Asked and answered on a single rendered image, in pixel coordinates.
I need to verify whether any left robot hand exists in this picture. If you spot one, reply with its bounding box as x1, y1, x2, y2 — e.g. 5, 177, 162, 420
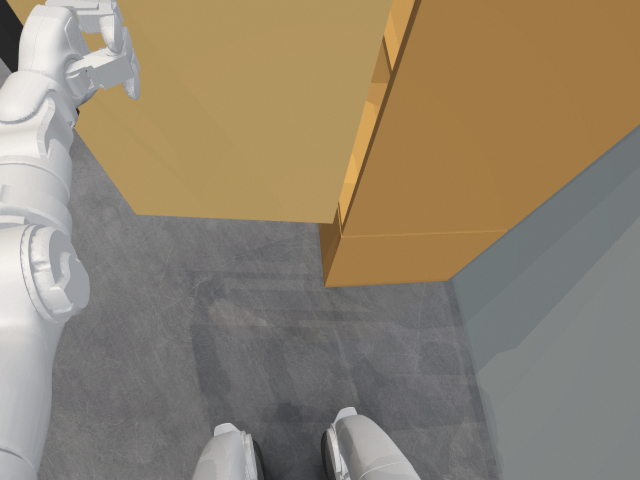
18, 0, 140, 109

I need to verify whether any handle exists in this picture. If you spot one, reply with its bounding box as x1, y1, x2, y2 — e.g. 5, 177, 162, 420
0, 0, 80, 127

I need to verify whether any right robot shin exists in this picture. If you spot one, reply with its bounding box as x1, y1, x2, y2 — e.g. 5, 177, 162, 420
332, 407, 357, 480

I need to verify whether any robot left forearm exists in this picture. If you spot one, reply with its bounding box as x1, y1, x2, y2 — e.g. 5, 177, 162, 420
0, 71, 78, 242

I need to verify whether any left robot upper arm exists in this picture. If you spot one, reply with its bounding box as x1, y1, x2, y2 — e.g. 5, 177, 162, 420
0, 224, 90, 480

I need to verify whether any cupboard door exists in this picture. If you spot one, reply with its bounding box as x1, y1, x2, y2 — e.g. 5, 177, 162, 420
6, 0, 393, 224

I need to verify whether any robot right thigh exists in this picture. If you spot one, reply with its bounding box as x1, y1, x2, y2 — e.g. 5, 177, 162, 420
326, 415, 421, 480

